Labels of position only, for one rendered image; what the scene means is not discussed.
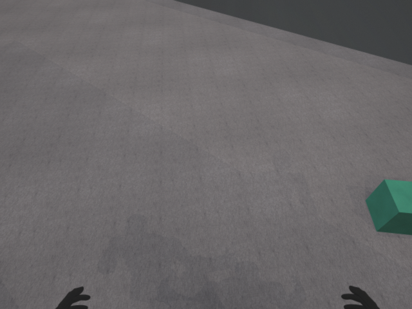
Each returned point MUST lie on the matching robot right hand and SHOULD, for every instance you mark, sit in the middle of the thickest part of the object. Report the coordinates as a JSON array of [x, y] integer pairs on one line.
[[361, 297]]

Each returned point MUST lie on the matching robot left hand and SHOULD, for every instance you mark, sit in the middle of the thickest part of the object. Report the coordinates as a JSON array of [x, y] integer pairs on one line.
[[73, 297]]

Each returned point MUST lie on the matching carton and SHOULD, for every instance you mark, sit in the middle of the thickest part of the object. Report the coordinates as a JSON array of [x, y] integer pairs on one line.
[[390, 206]]

